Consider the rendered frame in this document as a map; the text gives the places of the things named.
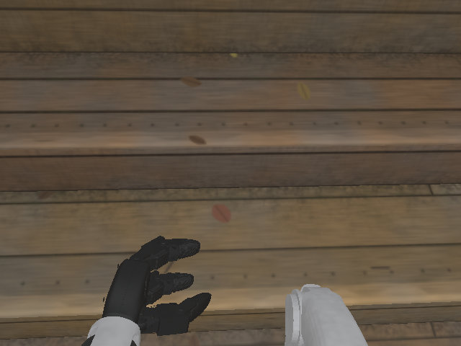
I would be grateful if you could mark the left robot hand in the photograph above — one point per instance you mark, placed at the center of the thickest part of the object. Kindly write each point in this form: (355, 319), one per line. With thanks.
(135, 286)

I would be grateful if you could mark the left robot forearm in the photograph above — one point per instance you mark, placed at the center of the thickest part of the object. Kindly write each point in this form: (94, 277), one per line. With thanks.
(113, 331)

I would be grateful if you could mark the robot right thigh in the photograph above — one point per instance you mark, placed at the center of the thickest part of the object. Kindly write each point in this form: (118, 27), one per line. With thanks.
(318, 317)

